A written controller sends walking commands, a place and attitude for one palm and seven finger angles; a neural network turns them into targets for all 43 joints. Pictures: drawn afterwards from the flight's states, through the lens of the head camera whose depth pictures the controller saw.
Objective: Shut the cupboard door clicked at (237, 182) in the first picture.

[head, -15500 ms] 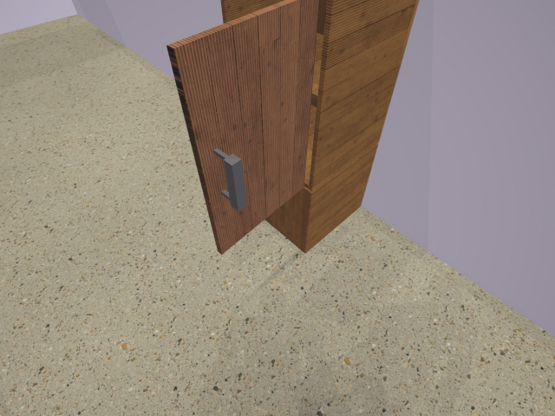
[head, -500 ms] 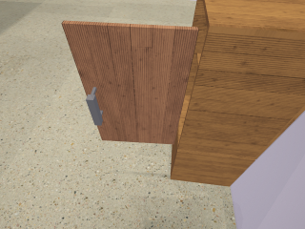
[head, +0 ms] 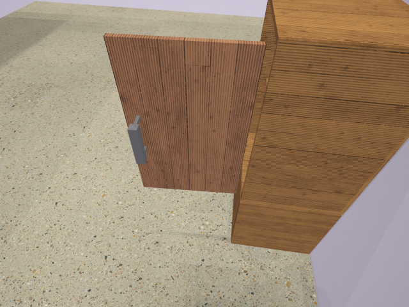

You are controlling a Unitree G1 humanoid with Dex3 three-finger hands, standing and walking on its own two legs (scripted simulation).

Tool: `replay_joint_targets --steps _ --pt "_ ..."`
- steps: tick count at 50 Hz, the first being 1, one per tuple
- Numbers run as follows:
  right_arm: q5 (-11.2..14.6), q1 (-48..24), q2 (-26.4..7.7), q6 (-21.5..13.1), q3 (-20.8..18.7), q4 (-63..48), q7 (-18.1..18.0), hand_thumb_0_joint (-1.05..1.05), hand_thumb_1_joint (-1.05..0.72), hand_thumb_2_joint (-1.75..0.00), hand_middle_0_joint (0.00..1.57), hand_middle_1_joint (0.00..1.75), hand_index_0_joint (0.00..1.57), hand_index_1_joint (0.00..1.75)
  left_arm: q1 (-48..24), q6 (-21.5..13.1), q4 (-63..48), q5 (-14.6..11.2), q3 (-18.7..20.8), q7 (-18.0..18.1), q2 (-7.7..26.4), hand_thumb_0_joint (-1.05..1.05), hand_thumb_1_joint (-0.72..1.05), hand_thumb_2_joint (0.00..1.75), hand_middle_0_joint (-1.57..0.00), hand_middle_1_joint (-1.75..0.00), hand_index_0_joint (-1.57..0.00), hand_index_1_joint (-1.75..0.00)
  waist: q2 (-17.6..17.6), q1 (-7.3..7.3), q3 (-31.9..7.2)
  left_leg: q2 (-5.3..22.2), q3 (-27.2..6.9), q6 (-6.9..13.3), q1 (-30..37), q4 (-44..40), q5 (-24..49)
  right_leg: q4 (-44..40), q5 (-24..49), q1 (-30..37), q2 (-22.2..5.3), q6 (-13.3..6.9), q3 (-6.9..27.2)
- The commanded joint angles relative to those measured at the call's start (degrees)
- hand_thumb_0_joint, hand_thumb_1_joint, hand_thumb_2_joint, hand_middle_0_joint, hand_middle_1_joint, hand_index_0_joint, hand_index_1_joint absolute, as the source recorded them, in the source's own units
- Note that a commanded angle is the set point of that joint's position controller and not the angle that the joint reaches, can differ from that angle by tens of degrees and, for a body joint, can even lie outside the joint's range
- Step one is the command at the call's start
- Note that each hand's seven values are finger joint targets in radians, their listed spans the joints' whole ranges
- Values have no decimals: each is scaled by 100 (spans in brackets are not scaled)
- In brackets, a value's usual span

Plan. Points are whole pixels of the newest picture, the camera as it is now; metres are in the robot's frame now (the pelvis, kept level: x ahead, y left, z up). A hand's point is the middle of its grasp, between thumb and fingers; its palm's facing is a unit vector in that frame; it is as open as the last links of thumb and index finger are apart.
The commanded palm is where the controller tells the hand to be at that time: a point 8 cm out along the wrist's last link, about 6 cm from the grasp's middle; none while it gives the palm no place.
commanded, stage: shuffle to correct the standing spot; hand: left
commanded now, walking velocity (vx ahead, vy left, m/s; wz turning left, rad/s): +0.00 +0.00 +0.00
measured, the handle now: (139, 139) +0.58 +0.24 -0.05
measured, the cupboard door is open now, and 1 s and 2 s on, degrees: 94 94 94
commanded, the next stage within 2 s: come to a stop and stand still in 0.58 s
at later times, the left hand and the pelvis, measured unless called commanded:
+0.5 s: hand out of the picture +0.04 +0.20 -0.18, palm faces -0.05 -0.98 -0.18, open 7.4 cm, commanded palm none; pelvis +0.07 +0.03 -0.01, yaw -3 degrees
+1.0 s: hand (92, 306) +0.16 +0.27 -0.20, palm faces +0.03 -0.98 -0.22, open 7.4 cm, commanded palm none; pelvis +0.15 +0.08 -0.02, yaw -1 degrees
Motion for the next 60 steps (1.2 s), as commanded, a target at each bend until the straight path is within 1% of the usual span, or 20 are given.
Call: replay_joint_targets --steps 1,12,18,23,26,27,28,29,30,34,40,41,43,46,51,55,57,58,59,60 --pt "5 -179 -1039 -156 -213 -276 -32 0 -90 -90 20 30 20 30 -187 -131 -283 -18 241 73 1081 0 90 90 -20 -30 -20 -30 134 -24 57 675 -847 -10 -165 -860 -887 -752 -644 -311 -494 -239 558" --pt "-44 621 -337 -3 -11 98 -38 0 -90 -90 20 30 20 30 569 15 94 -21 190 70 519 0 90 90 -20 -30 -20 -30 -213 -18 406 369 -459 -90 -480 -307 -1359 -789 -1775 -482 -653 -371 802" --pt "1 1081 -369 -91 -63 225 -70 0 -90 -90 20 30 20 30 741 -4 107 6 188 74 125 0 90 90 -20 -30 -20 -30 428 -67 592 881 -1089 202 -223 -851 -1610 341 -1107 -744 -253 -257 -7" --pt "-28 1836 -199 -201 -53 460 -186 0 -90 -90 20 30 20 30 465 -114 -42 -22 132 89 -274 0 90 90 -20 -30 -20 -30 608 -208 433 1605 -1652 933 1085 -725 1551 1507 -1563 -1680 -135 -153 -395" --pt "13 1427 -40 -209 -24 403 -209 0 -90 -90 20 30 20 30 946 -161 128 -44 221 68 -394 0 90 90 -20 -30 -20 -30 344 158 246 1158 -859 620 119 23 1825 366 -534 -104 -169 -253 -439" --pt "60 1211 96 -232 -23 309 -194 0 -90 -90 20 30 20 30 1461 -207 303 -37 289 92 -271 0 90 90 -20 -30 -20 -30 -164 388 23 756 -407 350 -773 646 1024 -40 117 1002 -577 -400 128" --pt "83 1055 344 -264 1 128 -155 0 -90 -90 20 30 20 30 2007 -253 472 -21 402 142 141 0 90 90 -20 -30 -20 -30 -1298 540 -104 170 181 37 -1980 1614 -511 -554 1015 1967 -1705 -872 1541" --pt "25 754 295 -252 -58 -18 -143 0 -90 -90 20 30 20 30 2375 -284 573 -60 438 176 326 0 90 90 -20 -30 -20 -30 -1283 659 -142 134 216 -94 -2455 2705 -2189 -895 1814 2107 -2539 -1492 2345" --pt "7 682 225 -224 -114 -40 -149 0 -90 -90 20 30 20 30 2364 -305 578 -71 447 220 284 0 90 90 -20 -30 -20 -30 -756 599 17 331 -116 -116 -2619 3315 -2237 -848 1938 1908 -2594 -1716 2308" --pt "-6 413 581 -103 -144 -153 1 0 -90 -90 20 30 20 30 1469 -302 332 30 413 240 -67 0 90 90 -20 -30 -20 -30 -697 221 646 697 -191 -235 -2584 3194 -1598 -908 2010 845 -2007 -1218 894" --pt "32 1262 553 -83 -172 119 -30 0 -90 -90 20 30 20 30 825 -105 62 10 381 250 -1 0 90 90 -20 -30 -20 -30 -796 -228 234 278 444 -350 164 564 1310 384 2146 -444 -819 -292 -517" --pt "16 1475 217 -102 -265 110 -59 0 -90 -90 20 30 20 30 939 -66 7 -8 372 258 -4 0 90 90 -20 -30 -20 -30 -175 -255 -115 609 157 -253 712 527 2617 940 1576 -600 -676 -98 -605" --pt "7 1604 -460 -112 -415 -20 -138 0 -90 -90 20 30 20 30 1254 51 -115 -95 338 291 -292 0 90 90 -20 -30 -20 -30 1344 -254 -601 2126 -1327 676 789 -4 5165 2211 -2100 -719 -139 170 -486" --pt "-57 845 -326 -74 -320 -252 -283 0 -90 -90 20 30 20 30 1112 188 -134 -73 328 309 -376 0 90 90 -20 -30 -20 -30 1394 -131 -145 2288 -1449 1014 -163 -230 4745 3378 -2439 -853 -228 56 154" --pt "-73 434 -546 29 -480 -513 -361 0 -90 -90 20 30 20 30 863 261 -463 -50 449 144 -158 0 90 90 -20 -30 -20 -30 811 -139 -982 2332 -1279 1042 600 22 3902 3339 -1980 -1397 -59 50 283" --pt "-105 -1 -495 71 -511 -657 -323 0 -90 -90 20 30 20 30 867 306 -670 -18 490 68 -198 0 90 90 -20 -30 -20 -30 871 26 -698 2239 -1059 799 -339 -283 2207 2279 -1578 -736 -125 -38 130" --pt "-100 -282 -439 168 -511 -747 -247 0 -90 -90 20 30 20 30 1419 316 -502 9 536 40 -200 0 90 90 -20 -30 -20 -30 656 316 -599 1690 -650 355 -1362 -242 -117 901 -612 447 33 -70 -326" --pt "-54 -311 -193 246 -501 -776 -206 0 -90 -90 20 30 20 30 1661 302 -441 67 572 57 -24 0 90 90 -20 -30 -20 -30 -109 418 -300 1049 -209 8 -2061 415 -1484 -11 -490 670 -245 -201 53" --pt "0 -154 378 335 -405 -857 -145 0 -90 -90 20 30 20 30 1342 235 -581 159 593 96 434 0 90 90 -20 -30 -20 -30 -1901 296 130 179 250 -420 -2429 2000 -2050 -1490 -2213 -295 -1477 -689 1969" --pt "-12 -310 288 399 -414 -959 -112 0 -90 -90 20 30 20 30 635 223 -835 94 521 153 534 0 90 90 -20 -30 -20 -30 -1646 237 484 310 -376 -330 -1756 2952 -1921 -2097 -3268 -1835 -1980 -1050 2318"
